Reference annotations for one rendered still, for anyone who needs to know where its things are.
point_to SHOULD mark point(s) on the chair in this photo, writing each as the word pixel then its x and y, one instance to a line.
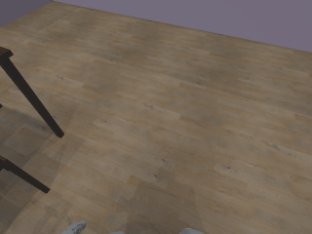
pixel 9 166

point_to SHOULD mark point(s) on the table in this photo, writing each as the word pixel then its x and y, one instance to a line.
pixel 14 74

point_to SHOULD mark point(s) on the left robot hand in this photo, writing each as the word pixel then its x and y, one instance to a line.
pixel 75 228

